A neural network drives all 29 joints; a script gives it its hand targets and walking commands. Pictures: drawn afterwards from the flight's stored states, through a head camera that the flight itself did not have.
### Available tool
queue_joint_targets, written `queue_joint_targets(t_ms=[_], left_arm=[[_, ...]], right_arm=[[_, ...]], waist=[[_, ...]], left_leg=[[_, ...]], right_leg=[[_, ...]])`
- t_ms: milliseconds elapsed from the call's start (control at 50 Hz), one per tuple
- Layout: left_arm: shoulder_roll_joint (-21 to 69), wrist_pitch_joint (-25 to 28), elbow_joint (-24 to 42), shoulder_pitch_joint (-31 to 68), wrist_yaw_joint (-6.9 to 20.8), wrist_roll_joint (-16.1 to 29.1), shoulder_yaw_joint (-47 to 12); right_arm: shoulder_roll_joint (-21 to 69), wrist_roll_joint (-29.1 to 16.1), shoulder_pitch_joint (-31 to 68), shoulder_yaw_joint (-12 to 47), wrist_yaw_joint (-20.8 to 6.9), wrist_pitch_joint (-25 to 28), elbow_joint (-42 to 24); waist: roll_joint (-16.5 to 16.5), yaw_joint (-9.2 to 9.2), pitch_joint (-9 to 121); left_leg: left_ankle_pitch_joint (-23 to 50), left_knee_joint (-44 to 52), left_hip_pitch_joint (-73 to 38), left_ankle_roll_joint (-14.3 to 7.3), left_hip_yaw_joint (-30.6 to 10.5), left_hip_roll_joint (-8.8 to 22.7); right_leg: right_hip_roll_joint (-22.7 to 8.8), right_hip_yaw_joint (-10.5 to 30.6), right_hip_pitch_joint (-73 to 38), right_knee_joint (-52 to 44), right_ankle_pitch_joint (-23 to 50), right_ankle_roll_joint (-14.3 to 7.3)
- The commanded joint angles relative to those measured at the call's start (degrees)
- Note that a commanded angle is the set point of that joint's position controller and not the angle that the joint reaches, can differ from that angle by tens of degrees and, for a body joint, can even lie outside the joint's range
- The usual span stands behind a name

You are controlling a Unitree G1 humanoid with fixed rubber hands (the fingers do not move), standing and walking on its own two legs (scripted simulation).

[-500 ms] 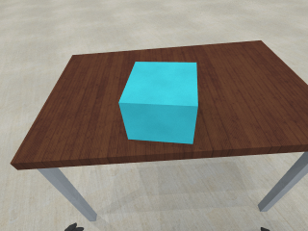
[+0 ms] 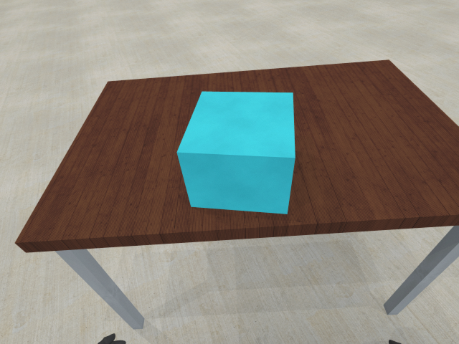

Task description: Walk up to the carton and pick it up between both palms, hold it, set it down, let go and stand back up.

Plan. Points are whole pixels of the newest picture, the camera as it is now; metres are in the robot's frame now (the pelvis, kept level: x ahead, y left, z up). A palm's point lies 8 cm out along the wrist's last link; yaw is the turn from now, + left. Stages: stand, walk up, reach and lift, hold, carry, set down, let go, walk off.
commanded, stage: stand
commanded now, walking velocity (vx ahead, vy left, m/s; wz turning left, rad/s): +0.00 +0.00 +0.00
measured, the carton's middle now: (242, 149) +0.54 -0.01 +0.05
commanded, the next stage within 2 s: none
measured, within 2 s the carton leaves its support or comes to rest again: neither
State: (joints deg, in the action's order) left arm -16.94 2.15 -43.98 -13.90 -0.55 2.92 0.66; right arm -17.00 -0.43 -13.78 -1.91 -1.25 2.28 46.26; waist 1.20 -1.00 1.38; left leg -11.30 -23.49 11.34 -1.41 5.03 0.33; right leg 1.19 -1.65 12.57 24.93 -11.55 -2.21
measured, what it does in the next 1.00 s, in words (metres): stands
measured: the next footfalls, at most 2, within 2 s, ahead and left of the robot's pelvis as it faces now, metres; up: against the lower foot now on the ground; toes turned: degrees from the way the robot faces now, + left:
none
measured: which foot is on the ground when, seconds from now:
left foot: down 0.00-1.00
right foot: down 0.00-1.00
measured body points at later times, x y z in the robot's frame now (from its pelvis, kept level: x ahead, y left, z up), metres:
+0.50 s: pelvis +0.00 +0.00 +0.00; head -0.01 -0.01 +0.45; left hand +0.12 +0.28 -0.10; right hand +0.10 -0.27 -0.12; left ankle +0.02 +0.11 -0.74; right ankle +0.02 -0.09 -0.74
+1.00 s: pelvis +0.00 +0.00 +0.00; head -0.01 -0.01 +0.45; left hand +0.13 +0.28 -0.10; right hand +0.10 -0.28 -0.12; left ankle +0.02 +0.11 -0.74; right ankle +0.02 -0.09 -0.74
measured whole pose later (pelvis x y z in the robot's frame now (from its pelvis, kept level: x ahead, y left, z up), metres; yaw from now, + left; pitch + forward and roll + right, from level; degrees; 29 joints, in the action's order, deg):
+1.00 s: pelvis +0.00 +0.00 +0.00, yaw +0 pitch -1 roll +1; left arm -17.0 2.2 -45.6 -12.4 -0.6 2.9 0.5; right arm -17.0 -0.4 -13.8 -1.9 -1.1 2.3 47.1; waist 1.1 -1.0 0.5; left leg -11.2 -23.5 11.3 -1.4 5.0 0.3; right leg 1.2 -1.6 12.6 24.9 -11.4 -2.2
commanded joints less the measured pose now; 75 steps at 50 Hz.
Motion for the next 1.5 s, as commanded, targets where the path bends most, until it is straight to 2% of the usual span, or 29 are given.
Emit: queue_joint_targets(t_ms=[0, 80, 160, 200, 240, 360, 480, 500, 600, 660, 720, 760, 800, 820, 900, 920, 940, 980, 1000, 1020, 1040, 1060, 1140, 1260, 1320, 1420, 1440, 1460, 1480], left_arm=[[-14.0, 2.1, -2.1, 3.9, 0.0, -5.1, 2.6], [-14.2, 2.3, -1.7, 4.5, 0.2, -4.4, 2.6], [-14.6, 2.2, -1.5, 3.9, 0.2, -4.7, 2.7], [-14.7, 1.9, -2.1, 5.4, 0.2, -5.0, 2.6], [-14.7, 2.4, -2.7, 3.4, 0.2, -4.3, 3.0], [-16.0, 1.7, -2.4, 5.1, 0.2, -5.2, 3.4], [-15.1, 2.0, -3.4, 3.6, 0.3, -4.7, 3.0], [-14.9, 1.8, -3.5, 4.6, 0.2, -4.9, 2.7], [-14.8, 1.6, -2.6, 6.0, 0.3, -4.8, 3.1], [-14.5, 1.8, -3.5, 5.1, 0.2, -4.5, 2.9], [-14.8, 1.9, -3.7, 3.0, 0.2, -4.4, 2.7], [-14.3, 1.8, -3.4, 6.1, 0.3, -4.8, 2.7], [-14.1, 2.0, -2.8, 6.6, 0.4, -5.2, 2.6], [-13.4, 1.9, -3.1, 6.0, 0.5, -4.7, 2.0], [-13.9, 1.9, -3.5, 5.6, 0.4, -4.8, 2.5], [-14.2, 1.8, -3.4, 4.7, 0.3, -4.5, 2.4], [-14.5, 1.8, -3.1, 6.3, 0.3, -4.8, 2.6], [-14.6, 1.6, -3.7, 4.7, 0.3, -4.4, 2.4], [-14.8, 2.0, -3.2, 5.8, 0.2, -5.0, 2.7], [-14.5, 2.1, -2.6, 7.4, 0.5, -4.4, 2.5], [-14.6, 2.1, -4.1, 5.2, 0.4, -4.6, 2.3], [-15.1, 1.9, -4.0, 5.2, 0.4, -4.3, 2.6], [-15.5, 1.6, -3.3, 5.6, 0.3, -5.0, 2.8], [-15.3, 1.7, -3.8, 4.8, 0.5, -4.8, 3.1], [-15.2, 1.8, -3.9, 5.5, 0.0, -4.9, 2.7], [-16.0, 1.6, -3.5, 6.4, 0.4, -4.9, 2.9], [-14.1, 1.7, -3.8, 6.4, 0.4, -4.7, 2.5], [-14.6, 1.7, -4.6, 5.0, 0.3, -4.6, 2.7], [-16.0, 1.8, -4.3, 6.2, 0.2, -5.0, 3.2]], right_arm=[[-14.2, 2.3, 4.4, -2.6, 1.1, 1.0, 2.0], [-13.6, 1.5, 3.1, -1.9, 0.7, 1.0, 1.9], [-13.9, 1.5, 4.1, -2.1, 0.7, 1.2, 2.3], [-12.9, 1.5, 3.6, -2.2, 0.8, 0.9, 2.1], [-13.5, 1.8, 3.7, -2.2, 0.8, 1.4, 2.4], [-13.0, 1.9, 4.4, -2.0, 0.8, 1.4, 2.4], [-14.1, 1.9, 4.4, -2.3, 1.4, 1.2, 1.9], [-13.8, 1.7, 3.2, -2.1, 1.3, 1.1, 2.5], [-14.2, 2.1, 3.4, -2.0, 1.1, 0.9, 3.3], [-15.1, 1.5, 1.4, -2.3, 1.2, 1.0, 3.8], [-13.7, 1.5, 3.8, -1.7, 1.2, 1.3, 2.9], [-14.2, 2.0, 4.9, -2.4, 1.4, 1.5, 2.6], [-13.5, 1.8, 4.6, -2.1, 1.2, 1.2, 2.9], [-15.7, 1.9, 3.9, -2.7, 1.4, 1.1, 2.7], [-14.2, 1.7, 4.3, -2.0, 1.7, 1.0, 3.0], [-15.5, 1.9, 4.9, -2.3, 1.4, 0.9, 3.3], [-14.2, 2.1, 5.0, -1.7, 1.1, 0.9, 2.8], [-13.9, 1.6, 5.1, -2.0, 1.0, 1.2, 2.5], [-13.3, 1.4, 2.9, -1.9, 0.9, 1.3, 3.1], [-14.7, 2.2, 4.0, -2.1, 1.0, 1.4, 4.0], [-14.0, 1.5, 2.5, -2.0, 1.0, 1.4, 3.5], [-13.7, 1.9, 3.7, -1.8, 0.7, 1.3, 3.3], [-13.5, 1.3, 2.6, -2.1, 1.0, 1.1, 3.4], [-14.1, 1.7, 4.7, -2.2, 0.9, 1.4, 2.1], [-14.7, 1.8, 2.7, -2.2, 1.1, 0.7, 3.5], [-14.5, 1.5, 3.4, -2.0, 1.0, 0.8, 3.3], [-14.6, 2.0, 3.8, -2.3, 1.3, 0.9, 3.4], [-14.6, 1.5, 2.3, -2.3, 1.3, 1.1, 4.0], [-13.8, 1.8, 2.0, -1.7, 1.0, 1.0, 3.6]], waist=[[-0.2, 0.1, 0.8], [-2.5, 0.13, -0.2], [0.1, 0.33, 2.4], [-3.7, 0.15, -1.4], [0.0, 0.55, -1.3], [-2.5, 0.37, -2.0], [-1.6, 0.31, 0.9], [-4.5, -0.2, 0.1], [1.5, 0.29, -0.8], [-0.6, -0.62, 0.2], [-2.0, 1.36, 0.5], [-0.5, 0.24, -0.5], [-3.3, 0.27, 0.0], [0.1, 0.05, -0.8], [-3.0, 0.37, -1.6], [0.4, 1.09, -0.3], [-2.5, 0.48, -1.1], [0.9, 0.84, 0.1], [-3.2, -0.4, -1.4], [-0.4, 0.82, 0.3], [-2.6, -0.62, -0.8], [-0.8, 0.55, -0.7], [0.3, -0.31, 0.2], [-2.7, 0.4, 0.9], [-0.1, -0.41, -0.9], [-3.4, -0.29, 0.9], [0.2, -0.23, -1.4], [-1.0, 0.94, -2.0], [-2.1, -0.59, -2.3]], left_leg=[[1.4, 5.3, -3.9, -1.1, -7.8, 8.2], [2.6, 6.3, -2.1, -1.5, -9.2, 8.1], [-0.4, 6.0, -3.0, -1.3, -9.1, 8.6], [0.3, 6.5, -1.9, -0.9, -8.3, 7.9], [-0.2, 6.0, -2.1, -1.1, -8.5, 7.9], [-1.7, 7.1, -1.1, -1.2, -9.0, 7.9], [3.3, 5.4, -3.7, -1.5, -8.3, 7.9], [2.7, 5.8, -3.4, -1.2, -8.3, 8.4], [0.3, 6.7, -2.0, -1.2, -8.5, 8.3], [0.0, 7.4, -3.4, -1.3, -9.5, 8.7], [0.4, 7.3, -3.1, -1.3, -9.0, 8.5], [0.3, 7.1, -3.3, -1.3, -8.9, 8.7], [1.6, 6.6, -3.6, -1.4, -8.9, 8.4], [0.8, 6.3, -3.4, -1.5, -8.9, 8.6], [-1.7, 6.9, -1.6, -0.9, -8.7, 8.4], [-2.0, 6.7, -2.6, -1.3, -8.9, 8.3], [-2.7, 7.3, -1.6, -1.2, -9.0, 8.3], [-1.3, 6.7, -3.5, -0.8, -8.3, 8.0], [-0.3, 7.0, -2.4, -0.6, -8.9, 7.9], [-0.8, 6.7, -2.7, -1.2, -9.0, 8.6], [0.8, 7.0, -3.4, -1.3, -9.5, 8.3], [1.7, 6.8, -3.0, -1.2, -9.1, 8.4], [0.2, 6.8, -2.9, -0.8, -8.4, 7.7], [-0.4, 6.5, -3.8, -1.0, -8.9, 8.4], [-1.5, 6.8, -3.0, -1.1, -8.8, 8.1], [-1.7, 6.1, -2.9, -0.9, -8.7, 7.6], [-1.7, 6.5, -2.2, -1.1, -9.1, 8.2], [-2.2, 7.2, -0.7, -1.4, -9.5, 8.1], [-2.1, 7.2, -1.4, -0.8, -8.9, 7.7]], right_leg=[[-8.6, 9.0, -1.7, -8.1, 5.3, 0.2], [-8.7, 8.1, -2.3, -7.1, 5.5, -0.3], [-8.5, 9.0, -3.0, -7.8, 2.5, -0.3], [-8.8, 8.5, -1.7, -8.1, 3.1, -0.1], [-8.6, 9.4, -1.3, -8.2, 1.2, 0.0], [-8.6, 8.9, -0.8, -8.6, -1.3, -0.4], [-8.7, 9.1, -3.2, -7.5, 6.5, 0.1], [-9.0, 8.6, -3.2, -7.8, 7.5, -0.1], [-8.7, 9.5, -3.1, -7.6, 4.3, -0.3], [-8.7, 8.7, -3.0, -7.3, 2.4, -0.4], [-8.6, 9.1, -3.3, -7.2, 3.7, -0.4], [-8.8, 9.5, -1.2, -7.8, 2.4, -0.4], [-8.3, 8.7, -1.5, -7.3, 2.6, -0.3], [-8.8, 9.2, -1.2, -7.9, 2.2, -0.5], [-8.5, 9.1, -1.6, -8.4, 0.0, -0.2], [-8.8, 10.1, -1.9, -8.4, 1.2, -0.3], [-8.5, 9.3, -1.6, -7.7, 0.9, -0.4], [-8.9, 10.1, -1.0, -8.8, -1.1, -0.7], [-8.6, 9.4, -0.1, -8.5, 0.9, -0.6], [-8.8, 9.9, -2.4, -8.2, 2.2, -0.8], [-8.5, 8.9, -0.6, -7.8, 1.3, -0.6], [-8.5, 8.8, -1.5, -7.7, 2.9, -0.4], [-8.6, 9.0, -2.3, -7.5, 2.0, -0.5], [-8.1, 8.1, -1.6, -7.7, 2.4, -0.3], [-8.6, 9.3, -0.9, -8.0, 0.8, -0.3], [-8.2, 8.6, -1.7, -8.8, -1.5, 0.2], [-8.7, 9.2, -0.2, -7.8, 0.1, 0.0], [-8.7, 9.8, -1.8, -8.4, -0.3, 0.0], [-8.5, 9.1, 0.1, -9.1, -1.9, 0.2]])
